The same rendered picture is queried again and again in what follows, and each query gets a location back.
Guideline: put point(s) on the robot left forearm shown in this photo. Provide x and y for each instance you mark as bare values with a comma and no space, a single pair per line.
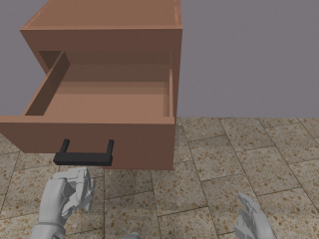
46,230

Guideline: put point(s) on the drawer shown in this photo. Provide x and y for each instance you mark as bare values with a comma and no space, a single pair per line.
90,97

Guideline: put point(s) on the left robot hand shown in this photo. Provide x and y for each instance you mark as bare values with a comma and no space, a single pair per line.
75,185

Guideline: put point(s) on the cabinet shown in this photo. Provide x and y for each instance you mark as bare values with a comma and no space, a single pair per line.
110,25

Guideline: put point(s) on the handle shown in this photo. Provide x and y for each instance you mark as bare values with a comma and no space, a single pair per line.
84,158

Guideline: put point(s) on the right robot hand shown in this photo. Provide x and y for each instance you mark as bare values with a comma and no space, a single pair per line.
257,223

